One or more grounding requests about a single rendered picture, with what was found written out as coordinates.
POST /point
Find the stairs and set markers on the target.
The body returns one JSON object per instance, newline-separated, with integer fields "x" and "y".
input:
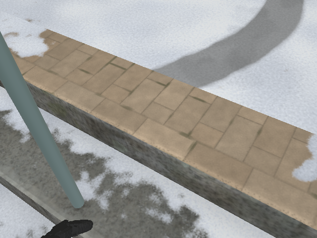
{"x": 130, "y": 188}

